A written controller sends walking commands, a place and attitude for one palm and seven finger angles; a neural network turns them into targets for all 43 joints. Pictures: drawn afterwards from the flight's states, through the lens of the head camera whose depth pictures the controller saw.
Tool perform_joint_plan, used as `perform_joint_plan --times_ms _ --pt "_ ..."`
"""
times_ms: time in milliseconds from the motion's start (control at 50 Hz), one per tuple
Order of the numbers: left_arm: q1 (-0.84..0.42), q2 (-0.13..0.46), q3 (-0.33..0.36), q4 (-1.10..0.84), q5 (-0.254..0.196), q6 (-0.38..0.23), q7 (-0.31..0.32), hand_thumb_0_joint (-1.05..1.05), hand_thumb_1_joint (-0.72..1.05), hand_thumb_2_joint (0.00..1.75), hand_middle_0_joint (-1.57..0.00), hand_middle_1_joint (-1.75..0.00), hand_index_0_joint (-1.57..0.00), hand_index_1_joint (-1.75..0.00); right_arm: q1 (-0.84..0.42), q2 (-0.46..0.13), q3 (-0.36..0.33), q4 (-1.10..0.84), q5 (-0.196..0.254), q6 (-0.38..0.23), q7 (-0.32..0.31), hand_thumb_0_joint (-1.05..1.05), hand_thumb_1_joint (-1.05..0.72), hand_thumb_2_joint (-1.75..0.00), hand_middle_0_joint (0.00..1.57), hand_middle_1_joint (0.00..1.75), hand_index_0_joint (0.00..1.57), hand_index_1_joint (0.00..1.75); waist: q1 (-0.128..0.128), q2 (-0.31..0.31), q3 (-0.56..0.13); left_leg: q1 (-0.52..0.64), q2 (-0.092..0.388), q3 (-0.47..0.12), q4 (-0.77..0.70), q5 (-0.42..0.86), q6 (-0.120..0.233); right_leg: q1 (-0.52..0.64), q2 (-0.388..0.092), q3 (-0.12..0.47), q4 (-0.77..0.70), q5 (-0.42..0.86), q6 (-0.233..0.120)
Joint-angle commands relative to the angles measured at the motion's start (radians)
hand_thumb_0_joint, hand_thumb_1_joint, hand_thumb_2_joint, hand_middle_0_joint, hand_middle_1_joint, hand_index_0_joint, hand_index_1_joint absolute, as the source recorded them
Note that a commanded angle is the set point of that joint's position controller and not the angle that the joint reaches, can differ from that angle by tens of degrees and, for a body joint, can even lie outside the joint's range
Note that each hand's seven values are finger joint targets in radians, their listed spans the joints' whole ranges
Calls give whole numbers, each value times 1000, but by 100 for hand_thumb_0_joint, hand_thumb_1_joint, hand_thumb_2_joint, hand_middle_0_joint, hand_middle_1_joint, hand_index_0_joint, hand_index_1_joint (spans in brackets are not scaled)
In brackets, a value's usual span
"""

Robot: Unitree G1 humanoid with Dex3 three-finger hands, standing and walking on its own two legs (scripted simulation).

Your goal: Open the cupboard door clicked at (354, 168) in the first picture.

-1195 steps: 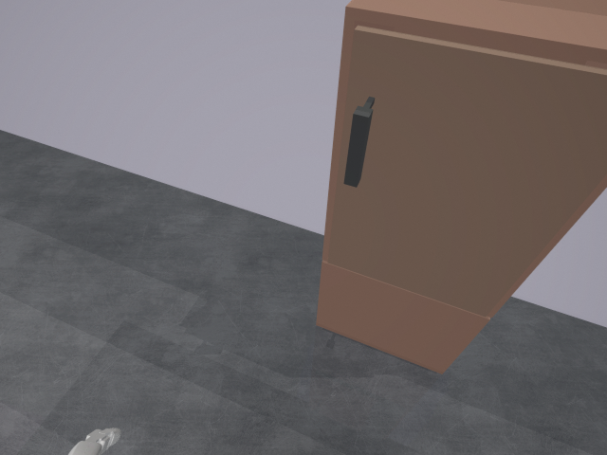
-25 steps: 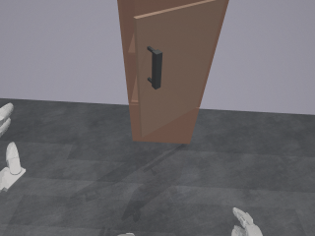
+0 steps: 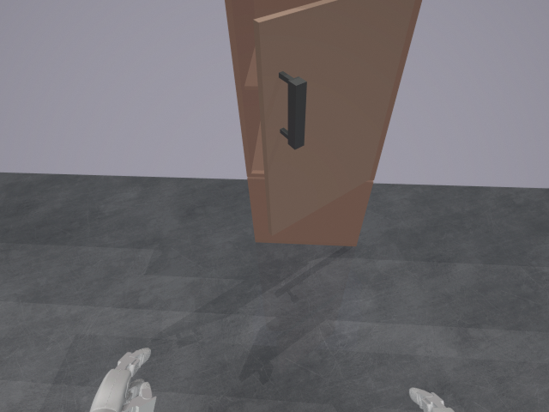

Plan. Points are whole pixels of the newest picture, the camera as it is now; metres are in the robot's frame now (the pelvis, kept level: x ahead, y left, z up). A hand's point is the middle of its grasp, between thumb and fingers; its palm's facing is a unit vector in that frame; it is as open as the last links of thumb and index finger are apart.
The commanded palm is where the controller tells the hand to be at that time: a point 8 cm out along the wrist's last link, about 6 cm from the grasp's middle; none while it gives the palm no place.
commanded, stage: let the arm hang, fingers relaxed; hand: left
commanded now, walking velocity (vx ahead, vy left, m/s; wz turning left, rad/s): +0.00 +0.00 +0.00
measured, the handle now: (290, 110) +0.65 -0.01 +0.10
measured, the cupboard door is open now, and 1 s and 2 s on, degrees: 39 39 39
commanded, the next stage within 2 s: look to check the result in 0.90 s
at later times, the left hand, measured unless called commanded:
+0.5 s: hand out of the picture -0.04 +0.22 -0.15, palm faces +0.02 -0.97 -0.24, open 7.3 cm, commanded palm none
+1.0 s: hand out of the picture -0.01 +0.20 -0.15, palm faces +0.01 -0.98 -0.21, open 7.4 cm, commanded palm none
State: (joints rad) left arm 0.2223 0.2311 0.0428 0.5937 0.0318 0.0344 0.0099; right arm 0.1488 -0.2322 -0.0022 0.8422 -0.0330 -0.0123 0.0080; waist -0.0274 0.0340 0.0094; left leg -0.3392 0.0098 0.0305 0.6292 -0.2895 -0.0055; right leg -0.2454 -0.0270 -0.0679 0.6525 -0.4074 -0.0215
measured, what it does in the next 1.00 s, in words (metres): stands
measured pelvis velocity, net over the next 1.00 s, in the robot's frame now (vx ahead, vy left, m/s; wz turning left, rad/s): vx -0.01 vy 0.02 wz -0.01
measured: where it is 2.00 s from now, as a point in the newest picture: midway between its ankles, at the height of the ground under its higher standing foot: outside the picture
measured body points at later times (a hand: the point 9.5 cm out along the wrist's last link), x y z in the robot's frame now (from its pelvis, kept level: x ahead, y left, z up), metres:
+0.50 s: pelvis +0.00 +0.03 +0.02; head +0.02 +0.02 +0.47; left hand -0.04 +0.27 -0.13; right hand +0.00 -0.20 -0.15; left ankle +0.03 +0.12 -0.72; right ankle -0.04 -0.10 -0.72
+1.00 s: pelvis -0.01 +0.02 +0.02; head +0.00 +0.01 +0.47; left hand -0.01 +0.25 -0.14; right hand -0.03 -0.19 -0.15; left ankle +0.03 +0.12 -0.72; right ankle -0.04 -0.10 -0.72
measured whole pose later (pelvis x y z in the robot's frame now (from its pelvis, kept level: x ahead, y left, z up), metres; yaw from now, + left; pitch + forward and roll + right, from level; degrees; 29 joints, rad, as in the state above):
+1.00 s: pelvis -0.01 +0.02 +0.02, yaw -1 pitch -2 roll +0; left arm 0.26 0.15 0.01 1.15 0.01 -0.01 0.03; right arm 0.27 -0.16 -0.01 1.16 -0.02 0.00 -0.02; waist -0.02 0.02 0.05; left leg -0.21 -0.01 0.05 0.40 -0.16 0.03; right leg -0.12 -0.04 -0.05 0.42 -0.27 0.02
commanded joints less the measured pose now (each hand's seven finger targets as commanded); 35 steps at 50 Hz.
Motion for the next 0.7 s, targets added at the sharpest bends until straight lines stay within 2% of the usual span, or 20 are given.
perform_joint_plan --times_ms 0,20,40,80,100,120,200,320,420,480,540,580,680 --pt "0 138 16 128 -13 -40 15 0 90 90 -20 -30 -20 -30 37 -93 -32 3 0 7 -19 0 -90 -90 20 30 20 30 5 -48 -66 140 54 -45 -122 344 21 76 -114 106 -162 546 -33" --pt "13 120 8 181 -18 -38 17 0 90 90 -20 -30 -20 -30 35 -92 -27 32 2 8 -23 0 -90 -90 20 30 20 30 15 48 -67 164 71 -66 -137 405 31 74 -87 93 -168 460 -12" --pt "31 107 4 234 -20 -37 18 0 90 90 -20 -30 -20 -30 39 -84 -23 60 5 8 -27 0 -90 -90 20 30 20 30 18 103 -72 172 83 -77 -152 415 38 88 -77 83 -189 393 -4" --pt "66 64 16 311 -17 -37 23 0 90 90 -20 -30 -20 -30 49 -65 -27 94 5 12 -36 0 -90 -90 20 30 20 30 27 113 -56 165 92 -92 -175 357 45 105 -67 71 -240 329 -9" --pt "74 61 11 344 -20 -37 22 0 90 90 -20 -30 -20 -30 57 -59 -26 114 6 13 -38 0 -90 -90 20 30 20 30 24 131 -52 164 91 -93 -186 321 44 107 -70 73 -256 312 -12" --pt "73 62 7 370 -21 -38 20 0 90 90 -20 -30 -20 -30 68 -54 -26 130 8 15 -39 0 -90 -90 20 30 20 30 22 132 -37 160 90 -95 -201 292 43 106 -70 71 -269 298 -14" --pt "84 53 -5 456 -21 -41 16 0 90 90 -20 -30 -20 -30 101 -56 -28 186 15 14 -42 0 -90 -90 20 30 20 30 18 16 -4 165 100 -110 -248 239 48 100 -70 59 -302 262 -13" --pt "117 54 -14 532 -22 -40 16 0 90 90 -20 -30 -20 -30 122 -69 -24 236 16 10 -44 0 -90 -90 20 30 20 30 23 4 24 174 100 -115 -297 182 49 89 -75 58 -317 206 -9" --pt "128 52 -18 556 -21 -39 19 0 90 90 -20 -30 -20 -30 136 -63 -22 262 15 12 -42 0 -90 -90 20 30 20 30 21 -30 59 154 93 -113 -322 120 46 71 -77 61 -320 174 -7" --pt "135 53 -15 557 -21 -44 22 0 90 90 -20 -30 -20 -30 140 -58 -23 268 18 9 -41 0 -90 -90 20 30 20 30 25 -47 47 163 89 -105 -314 145 49 75 -80 61 -324 184 -8" --pt "126 46 -15 556 -21 -43 24 0 90 90 -20 -30 -20 -30 145 -45 -22 279 14 9 -40 0 -90 -90 20 30 20 30 20 -19 66 150 87 -104 -324 131 44 66 -80 64 -320 180 -6" --pt "130 45 -13 554 -20 -43 25 0 90 90 -20 -30 -20 -30 147 -40 -23 281 16 9 -40 0 -90 -90 20 30 20 30 26 -34 77 144 86 -101 -326 123 45 62 -80 59 -323 175 -5" --pt "123 37 -10 546 -20 -43 26 0 90 90 -20 -30 -20 -30 158 -32 -22 283 13 8 -39 0 -90 -90 20 30 20 30 24 -17 88 131 85 -103 -338 96 42 56 -76 65 -319 165 -4"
